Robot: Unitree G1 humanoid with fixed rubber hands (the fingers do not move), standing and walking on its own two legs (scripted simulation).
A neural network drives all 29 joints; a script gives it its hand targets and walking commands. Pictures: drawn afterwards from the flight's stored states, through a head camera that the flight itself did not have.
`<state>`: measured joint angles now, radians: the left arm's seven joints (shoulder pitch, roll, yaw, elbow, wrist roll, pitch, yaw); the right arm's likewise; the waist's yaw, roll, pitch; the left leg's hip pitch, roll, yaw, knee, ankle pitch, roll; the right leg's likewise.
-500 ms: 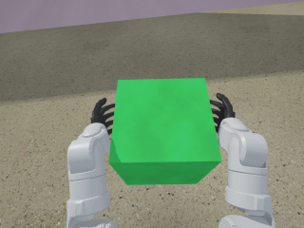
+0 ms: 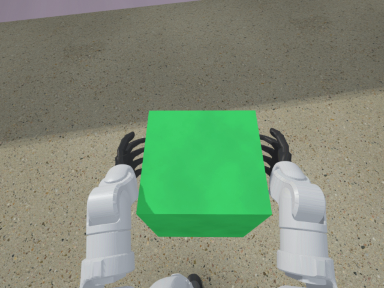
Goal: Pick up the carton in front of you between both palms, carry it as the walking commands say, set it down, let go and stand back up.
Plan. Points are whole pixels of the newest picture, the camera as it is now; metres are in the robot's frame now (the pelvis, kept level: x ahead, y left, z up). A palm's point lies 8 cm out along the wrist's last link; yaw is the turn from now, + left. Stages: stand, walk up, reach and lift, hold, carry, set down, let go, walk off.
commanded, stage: carry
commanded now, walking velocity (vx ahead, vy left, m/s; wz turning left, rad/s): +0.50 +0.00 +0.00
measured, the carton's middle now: (201, 180) +0.33 +0.01 +0.01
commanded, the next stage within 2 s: none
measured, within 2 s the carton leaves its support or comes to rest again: neither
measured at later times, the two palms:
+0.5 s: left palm (160, 74) +0.59 +0.11 +0.11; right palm (274, 64) +0.61 -0.19 +0.11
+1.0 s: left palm (159, 18) +0.90 +0.13 +0.11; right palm (248, 14) +0.89 -0.17 +0.12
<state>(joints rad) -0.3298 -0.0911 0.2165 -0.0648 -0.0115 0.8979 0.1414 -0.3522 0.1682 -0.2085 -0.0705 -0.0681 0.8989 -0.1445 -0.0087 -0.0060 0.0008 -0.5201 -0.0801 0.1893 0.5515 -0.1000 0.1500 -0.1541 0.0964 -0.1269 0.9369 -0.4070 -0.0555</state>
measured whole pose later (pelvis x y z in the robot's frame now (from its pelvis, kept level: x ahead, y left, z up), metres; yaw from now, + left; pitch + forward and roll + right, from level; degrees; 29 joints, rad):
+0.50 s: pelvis +0.34 -0.06 +0.03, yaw +3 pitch +5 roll -1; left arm -0.10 -0.13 0.08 -0.33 0.03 1.12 0.15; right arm -0.08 0.13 -0.11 -0.37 -0.03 1.13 -0.14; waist 0.03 0.03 -0.12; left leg -0.33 0.03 0.05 1.08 -0.44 0.01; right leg -0.37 -0.03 -0.22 0.46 -0.19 -0.06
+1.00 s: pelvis +0.66 -0.01 +0.03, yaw +0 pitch +4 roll -1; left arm 0.03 -0.13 0.05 -0.51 0.04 1.21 0.14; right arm 0.04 0.13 -0.04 -0.51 -0.03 1.18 -0.14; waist -0.03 -0.01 -0.11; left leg -0.31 0.05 0.22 0.43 -0.19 0.06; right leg -0.46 -0.09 -0.08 1.11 -0.34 -0.01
